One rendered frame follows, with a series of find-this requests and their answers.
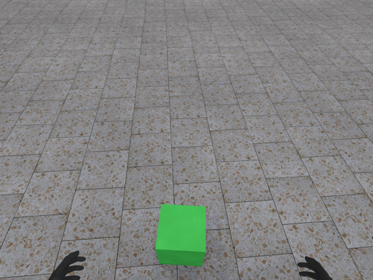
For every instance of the robot left hand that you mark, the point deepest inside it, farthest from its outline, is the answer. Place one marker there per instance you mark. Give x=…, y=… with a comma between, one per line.
x=63, y=268

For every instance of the carton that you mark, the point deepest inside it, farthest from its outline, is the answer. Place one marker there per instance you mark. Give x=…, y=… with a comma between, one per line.
x=181, y=235

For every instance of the robot right hand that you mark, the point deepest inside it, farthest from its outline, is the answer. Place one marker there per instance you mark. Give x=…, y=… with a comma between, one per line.
x=311, y=263

